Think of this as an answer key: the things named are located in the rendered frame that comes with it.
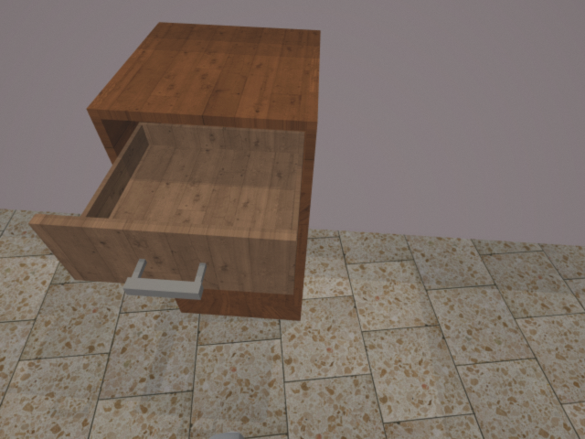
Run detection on drawer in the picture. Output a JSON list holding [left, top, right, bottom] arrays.
[[28, 122, 304, 294]]

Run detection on handle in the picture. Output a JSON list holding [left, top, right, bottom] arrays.
[[123, 259, 207, 300]]

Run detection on cabinet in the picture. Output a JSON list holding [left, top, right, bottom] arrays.
[[87, 22, 321, 321]]

